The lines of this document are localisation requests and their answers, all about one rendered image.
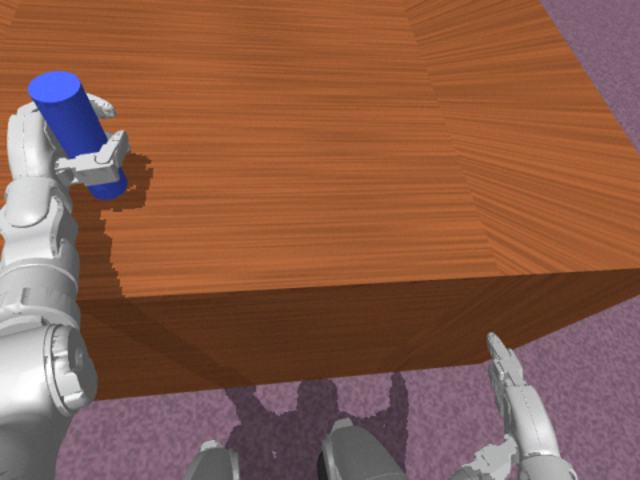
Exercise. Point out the right robot arm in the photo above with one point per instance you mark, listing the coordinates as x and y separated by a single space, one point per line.
545 467

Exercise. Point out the left robot arm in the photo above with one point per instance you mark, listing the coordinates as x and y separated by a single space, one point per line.
46 374

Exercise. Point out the left robot hand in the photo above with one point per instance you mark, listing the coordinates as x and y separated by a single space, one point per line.
33 149

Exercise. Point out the right robot hand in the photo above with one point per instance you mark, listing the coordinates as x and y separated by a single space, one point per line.
527 427

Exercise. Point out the can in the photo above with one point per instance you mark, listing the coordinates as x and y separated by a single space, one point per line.
62 101

